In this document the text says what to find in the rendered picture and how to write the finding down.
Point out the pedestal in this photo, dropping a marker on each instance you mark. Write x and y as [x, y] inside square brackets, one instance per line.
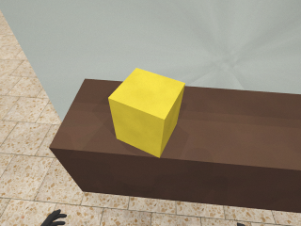
[230, 147]

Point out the carton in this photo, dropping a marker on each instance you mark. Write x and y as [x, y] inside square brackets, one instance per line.
[145, 110]

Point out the left robot hand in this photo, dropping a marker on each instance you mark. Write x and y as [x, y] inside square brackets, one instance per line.
[49, 221]

